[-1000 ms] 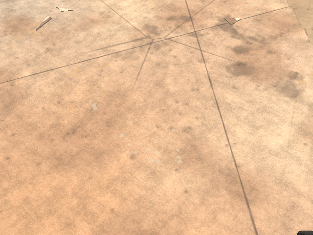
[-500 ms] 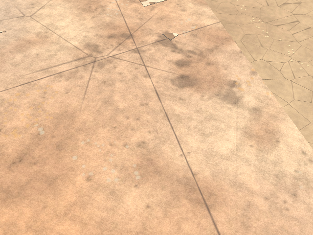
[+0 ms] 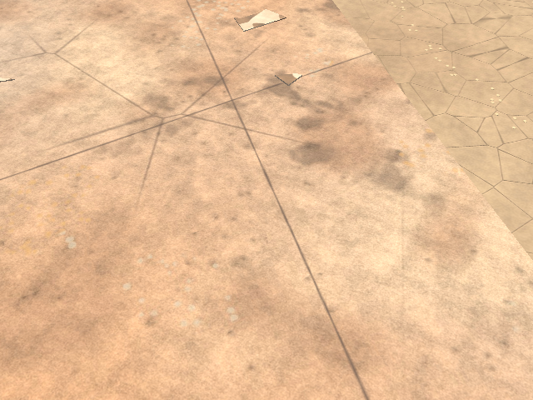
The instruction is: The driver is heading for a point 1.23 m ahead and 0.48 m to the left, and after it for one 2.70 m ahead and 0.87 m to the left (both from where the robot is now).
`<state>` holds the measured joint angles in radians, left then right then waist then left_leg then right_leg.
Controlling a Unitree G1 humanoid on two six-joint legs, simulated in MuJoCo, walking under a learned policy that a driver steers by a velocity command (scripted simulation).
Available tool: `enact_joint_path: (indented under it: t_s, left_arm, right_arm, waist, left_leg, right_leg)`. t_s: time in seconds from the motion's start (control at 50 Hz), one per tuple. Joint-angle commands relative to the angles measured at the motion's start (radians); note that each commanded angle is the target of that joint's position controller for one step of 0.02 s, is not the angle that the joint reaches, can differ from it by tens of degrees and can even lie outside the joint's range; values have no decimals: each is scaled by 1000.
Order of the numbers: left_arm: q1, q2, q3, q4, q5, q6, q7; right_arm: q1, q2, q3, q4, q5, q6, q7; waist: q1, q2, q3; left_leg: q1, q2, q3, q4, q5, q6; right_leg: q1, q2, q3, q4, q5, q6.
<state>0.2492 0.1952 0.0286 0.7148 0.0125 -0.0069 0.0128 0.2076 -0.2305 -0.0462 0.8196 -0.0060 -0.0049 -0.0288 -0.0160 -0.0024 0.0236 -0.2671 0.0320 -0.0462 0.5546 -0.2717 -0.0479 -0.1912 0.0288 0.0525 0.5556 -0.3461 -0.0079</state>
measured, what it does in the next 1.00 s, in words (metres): walks ahead: right foot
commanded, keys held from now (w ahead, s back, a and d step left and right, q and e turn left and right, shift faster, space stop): shift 0.20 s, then w+shift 0.64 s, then w+q+shift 0.16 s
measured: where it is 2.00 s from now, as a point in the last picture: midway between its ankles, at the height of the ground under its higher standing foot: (183, 184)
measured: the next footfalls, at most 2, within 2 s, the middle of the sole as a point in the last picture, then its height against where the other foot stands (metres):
right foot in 0.94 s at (290, 385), level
left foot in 1.42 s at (209, 257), level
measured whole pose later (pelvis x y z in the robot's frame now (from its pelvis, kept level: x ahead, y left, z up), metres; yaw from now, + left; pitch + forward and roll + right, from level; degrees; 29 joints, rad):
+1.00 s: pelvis +0.41 +0.05 -0.02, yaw +4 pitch +3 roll -1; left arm 0.03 0.24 0.02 0.70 0.06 -0.08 -0.02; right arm 0.50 -0.22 -0.03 1.00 0.00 -0.08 0.01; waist -0.07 0.00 0.05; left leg -0.04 0.01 -0.06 0.95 -0.41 0.10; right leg -0.53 0.00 -0.12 0.66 -0.17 -0.08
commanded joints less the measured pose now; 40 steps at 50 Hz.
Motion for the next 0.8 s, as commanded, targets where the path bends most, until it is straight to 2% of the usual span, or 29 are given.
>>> enact_joint_path:
  t_s: [0.02, 0.2, 0.22, 0.24, 0.26, 0.28, 0.3, 0.32, 0.34, 0.36, 0.4, 0.42, 0.44, 0.46, 0.48, 0.5, 0.52, 0.54, 0.56, 0.58, 0.6, 0.62, 0.7, 0.74, 0.8]
  left_arm:
    - [9, 97, 28, -51, -1, -13, 4]
    - [38, 92, 31, 4, -4, -13, 12]
    - [82, 109, 39, 27, -10, -7, 15]
    - [110, 148, 52, 34, -21, -2, 16]
    - [159, 183, 61, 35, -30, -7, 15]
    - [165, 236, 74, 38, -41, -25, 16]
    - [152, 240, 74, 37, -44, -46, 18]
    - [129, 217, 66, 33, -37, -67, 19]
    - [99, 197, 61, 22, -32, -78, 15]
    - [75, 195, 61, 14, -39, -78, 10]
    - [30, 213, 65, 3, -50, -69, 0]
    - [12, 216, 65, 0, -50, -63, -2]
    - [12, 243, 82, 31, 37, -55, -16]
    - [8, 201, 73, 32, 50, -59, -19]
    - [-94, 93, 43, -12, 54, -72, -18]
    - [-83, 13, 23, -72, 22, -86, -22]
    - [-84, 55, 25, -85, 14, -86, -31]
    - [-92, 112, 34, -74, 26, -83, -42]
    - [-59, 129, 39, -48, 37, -78, -54]
    - [-34, 132, 40, -31, 47, -68, -63]
    - [-35, 127, 38, -27, 49, -56, -75]
    - [-56, 118, 34, -35, 43, -46, -80]
    - [-226, 118, 24, -81, 30, -32, -76]
    - [-303, 102, 14, -104, 21, -34, -79]
    - [-397, 95, 3, -133, 16, -35, -82]
  right_arm:
    - [-7, -100, -23, -37, 2, -11, -7]
    - [5, -95, -23, 36, 5, -4, -16]
    - [41, -89, -24, 60, 9, -1, -16]
    - [40, -95, -28, 65, 21, -3, -14]
    - [-22, -100, -29, 36, 29, -17, -9]
    - [-102, -69, -19, -12, 50, -42, 2]
    - [-173, -89, -22, -47, 61, -67, 9]
    - [-188, -99, -26, -60, 63, -89, 17]
    - [-164, -93, -24, -53, 60, -104, 27]
    - [-131, -86, -18, -45, 56, -114, 37]
    - [-41, -77, -17, 1, 44, -122, 51]
    - [48, -78, -22, 41, 41, -121, 53]
    - [166, -89, -33, 64, -36, -74, 69]
    - [317, -123, -52, 113, -47, -62, 63]
    - [504, -215, -69, 133, -64, -68, 49]
    - [440, -229, -48, 105, -63, -71, 48]
    - [279, -229, -51, 68, -53, -63, 47]
    - [181, -200, -47, 34, -37, -71, 48]
    - [149, -176, -39, 29, -28, -80, 52]
    - [141, -147, -30, 29, -26, -87, 51]
    - [165, -121, -21, 43, -26, -95, 48]
    - [199, -109, -17, 64, -22, -101, 47]
    - [300, -110, -16, 96, -6, -108, 47]
    - [314, -108, -13, 101, -5, -112, 45]
    - [348, -112, -9, 123, -4, -118, 36]
  waist:
    - [3, -3, -32]
    - [3, -3, -17]
    - [9, -29, -59]
    - [25, -72, -15]
    - [62, -128, 62]
    - [74, -226, 142]
    - [88, -221, 211]
    - [76, -188, 216]
    - [58, -156, 168]
    - [44, -143, 122]
    - [3, -152, 42]
    - [-43, -139, 14]
    - [-104, -66, -9]
    - [-171, 44, -35]
    - [-272, 302, -77]
    - [-179, 352, -40]
    - [-83, 180, 42]
    - [-42, 49, 59]
    - [-9, 19, 37]
    - [5, 55, 25]
    - [2, 91, 33]
    - [0, 104, 60]
    - [-34, 44, 112]
    - [-46, 60, 120]
    - [-61, 66, 148]
  left_leg:
    - [80, 12, -12, -43, 206, 20]
    - [84, 9, -10, -50, 203, 23]
    - [80, -35, 42, -13, -16, 30]
    - [-10, -70, 78, 44, -268, 42]
    - [-161, -69, 85, 129, -365, 53]
    - [-271, -57, 99, 260, -260, 69]
    - [-385, 9, 20, 354, -242, 96]
    - [-481, 55, -21, 388, -221, 119]
    - [-504, 82, -30, 367, -194, 137]
    - [-442, 90, -18, 274, -173, 146]
    - [-120, 19, 83, 104, -100, 124]
    - [52, -29, 151, 54, 11, 96]
    - [238, -112, 255, -27, -11, 74]
    - [473, -97, 210, -9, -54, 69]
    - [545, 162, -179, -180, -418, 108]
    - [445, 334, -726, -443, -699, 188]
    - [354, 401, -780, -474, -787, 251]
    - [281, 369, -654, -434, -652, 242]
    - [219, 294, -500, -423, -527, 221]
    - [178, 234, -397, -445, -444, 203]
    - [152, 200, -331, -469, -380, 203]
    - [148, 182, -289, -488, -325, 210]
    - [221, 158, -158, -538, -84, 234]
    - [228, 142, -94, -557, 33, 229]
    - [291, 169, -41, -606, 218, 231]
  right_leg:
    - [-72, -55, 55, -115, 217, -24]
    - [-71, -43, 37, -115, 219, -14]
    - [-46, -33, 36, -135, -4, -34]
    - [-59, -60, 99, -183, -342, -77]
    - [-59, -152, 249, -281, -598, -140]
    - [-64, -295, 465, -410, -719, -222]
    - [-64, -380, 590, -472, -636, -274]
    - [15, -404, 597, -471, -505, -277]
    - [84, -388, 540, -449, -398, -252]
    - [95, -356, 447, -430, -308, -218]
    - [-37, -232, 232, -390, -176, -163]
    - [-129, -193, 165, -338, -187, -153]
    - [-221, -129, 98, -250, -278, -161]
    - [-384, -78, 48, -18, -196, -154]
    - [-563, 24, -46, 465, -175, -122]
    - [-745, 111, 100, 678, -181, -125]
    - [-832, -12, 120, 761, -39, -131]
    - [-795, -93, 67, 733, 86, -116]
    - [-699, -131, 46, 662, 130, -92]
    - [-633, -144, 22, 626, 149, -68]
    - [-610, -145, -2, 625, 186, -51]
    - [-627, -146, -18, 613, 217, -41]
    - [-712, -135, -79, 439, 301, -14]
    - [-656, -117, -107, 302, 351, -15]
    - [-584, -103, -146, 150, 389, -48]
Velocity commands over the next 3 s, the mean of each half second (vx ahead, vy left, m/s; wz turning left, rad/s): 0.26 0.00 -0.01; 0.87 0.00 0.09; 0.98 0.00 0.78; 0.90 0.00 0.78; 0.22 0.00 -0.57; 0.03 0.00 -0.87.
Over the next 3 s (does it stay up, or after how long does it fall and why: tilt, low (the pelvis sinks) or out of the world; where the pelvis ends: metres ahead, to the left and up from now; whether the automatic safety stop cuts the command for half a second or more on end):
stays up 1.44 0.47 0.00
